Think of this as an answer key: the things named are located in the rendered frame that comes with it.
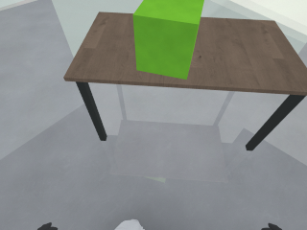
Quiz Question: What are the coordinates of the table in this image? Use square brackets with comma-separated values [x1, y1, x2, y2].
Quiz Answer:
[63, 11, 307, 151]

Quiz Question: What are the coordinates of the robot left thigh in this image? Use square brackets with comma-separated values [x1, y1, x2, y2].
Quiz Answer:
[115, 220, 145, 230]

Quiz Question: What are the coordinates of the carton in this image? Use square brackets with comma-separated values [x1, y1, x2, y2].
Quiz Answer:
[132, 0, 204, 80]

